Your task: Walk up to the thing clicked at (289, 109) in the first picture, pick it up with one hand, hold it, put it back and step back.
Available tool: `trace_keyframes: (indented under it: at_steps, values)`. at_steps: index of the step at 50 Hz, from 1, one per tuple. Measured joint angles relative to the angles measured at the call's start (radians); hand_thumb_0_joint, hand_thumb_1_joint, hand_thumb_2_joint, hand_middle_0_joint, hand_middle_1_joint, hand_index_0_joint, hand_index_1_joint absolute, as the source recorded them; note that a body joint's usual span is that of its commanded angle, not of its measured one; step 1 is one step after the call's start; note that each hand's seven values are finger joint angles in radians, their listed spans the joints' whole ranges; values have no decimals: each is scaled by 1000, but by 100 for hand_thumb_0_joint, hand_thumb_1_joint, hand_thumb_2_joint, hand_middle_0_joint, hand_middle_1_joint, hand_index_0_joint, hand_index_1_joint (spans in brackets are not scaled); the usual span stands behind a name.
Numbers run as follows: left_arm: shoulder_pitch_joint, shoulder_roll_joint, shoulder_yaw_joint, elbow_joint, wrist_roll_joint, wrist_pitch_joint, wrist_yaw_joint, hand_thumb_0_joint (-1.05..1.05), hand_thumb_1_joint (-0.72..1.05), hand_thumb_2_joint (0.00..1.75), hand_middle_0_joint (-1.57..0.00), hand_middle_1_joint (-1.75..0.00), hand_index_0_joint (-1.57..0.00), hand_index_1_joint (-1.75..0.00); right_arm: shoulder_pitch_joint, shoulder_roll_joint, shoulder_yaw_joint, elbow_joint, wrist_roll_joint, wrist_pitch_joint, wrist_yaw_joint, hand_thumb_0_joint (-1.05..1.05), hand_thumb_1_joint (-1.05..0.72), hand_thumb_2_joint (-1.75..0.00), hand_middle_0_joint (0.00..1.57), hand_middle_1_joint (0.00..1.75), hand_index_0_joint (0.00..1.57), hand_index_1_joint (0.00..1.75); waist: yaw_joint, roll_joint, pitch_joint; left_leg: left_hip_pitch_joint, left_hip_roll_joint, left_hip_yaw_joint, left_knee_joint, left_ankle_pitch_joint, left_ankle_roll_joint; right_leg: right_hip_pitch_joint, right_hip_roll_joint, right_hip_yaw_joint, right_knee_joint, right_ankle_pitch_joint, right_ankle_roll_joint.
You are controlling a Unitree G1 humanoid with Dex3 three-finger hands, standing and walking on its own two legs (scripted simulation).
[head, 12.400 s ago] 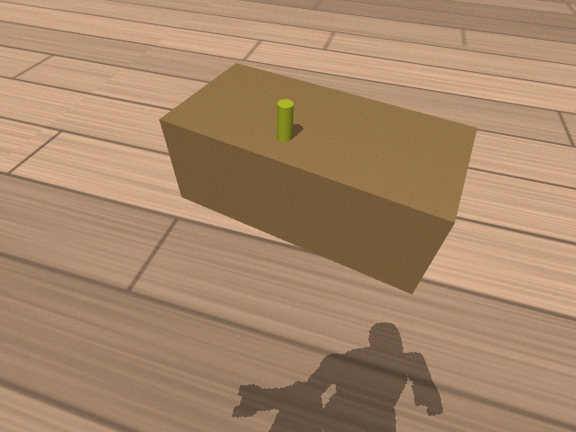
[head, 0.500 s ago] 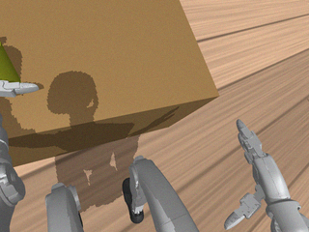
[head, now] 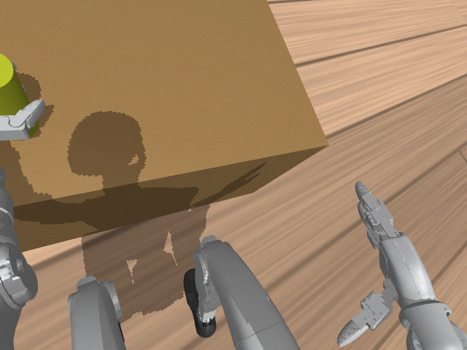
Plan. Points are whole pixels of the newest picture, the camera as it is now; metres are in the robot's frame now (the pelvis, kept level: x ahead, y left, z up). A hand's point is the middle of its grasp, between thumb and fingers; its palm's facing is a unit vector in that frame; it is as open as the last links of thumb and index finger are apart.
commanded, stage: settle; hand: left
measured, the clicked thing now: (3, 101) +0.54 +0.19 -0.04
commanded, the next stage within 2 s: lift in 1.00 s
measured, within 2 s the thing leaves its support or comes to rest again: leaves its support in 0.08 s
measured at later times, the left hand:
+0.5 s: hand out of the picture +0.55 +0.19 +0.01, palm faces +0.18 -0.98 +0.00, open 8.5 cm
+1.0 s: hand out of the picture +0.54 +0.19 +0.04, palm faces +0.18 -0.98 +0.00, open 8.5 cm
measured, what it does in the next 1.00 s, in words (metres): stands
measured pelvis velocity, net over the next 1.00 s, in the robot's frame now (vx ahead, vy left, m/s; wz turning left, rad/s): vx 0.01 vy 0.00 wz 0.01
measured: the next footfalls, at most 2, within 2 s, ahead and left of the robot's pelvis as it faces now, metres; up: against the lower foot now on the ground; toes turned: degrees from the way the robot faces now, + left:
none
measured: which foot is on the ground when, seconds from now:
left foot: down 0.00-1.00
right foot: down 0.00-1.00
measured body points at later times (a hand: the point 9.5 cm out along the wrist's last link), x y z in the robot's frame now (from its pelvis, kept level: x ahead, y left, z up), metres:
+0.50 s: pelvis +0.01 +0.00 +0.02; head +0.19 +0.07 +0.43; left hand +0.53 +0.24 +0.01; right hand +0.18 -0.25 +0.10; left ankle +0.05 +0.12 -0.53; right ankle +0.08 -0.15 -0.53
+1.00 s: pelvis +0.01 +0.00 +0.04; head +0.18 +0.06 +0.45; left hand +0.53 +0.25 +0.04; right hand +0.18 -0.26 +0.10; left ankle +0.05 +0.12 -0.53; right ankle +0.08 -0.15 -0.53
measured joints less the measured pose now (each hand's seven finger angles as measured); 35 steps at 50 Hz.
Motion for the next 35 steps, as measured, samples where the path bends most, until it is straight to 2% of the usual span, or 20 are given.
trace_keyframes:
  at_steps: [5,19,35]
  values:
    - [8,-4,13,-37,16,16,16,0,-24,108,-79,-107,-86,-109,3,2,4,-3,-5,12,2,0,52,-6,7,6,7,5,-1,3,0,2,1,5,-1,0,2,0,2,5,-1,2,2]
    - [-4,-32,-13,-50,2,72,26,0,-26,114,-75,-116,-82,-118,-12,16,18,65,-1,38,-15,0,53,-6,7,6,7,5,37,17,-12,76,1,13,-60,9,1,69,2,9,-54,8,2]
    - [-13,-46,-17,-5,-9,58,17,0,-28,117,-75,-117,-82,-119,-31,25,34,128,-3,31,-29,0,53,-6,7,6,7,5,56,20,-4,143,1,20,-128,32,-2,132,2,12,-114,27,-1]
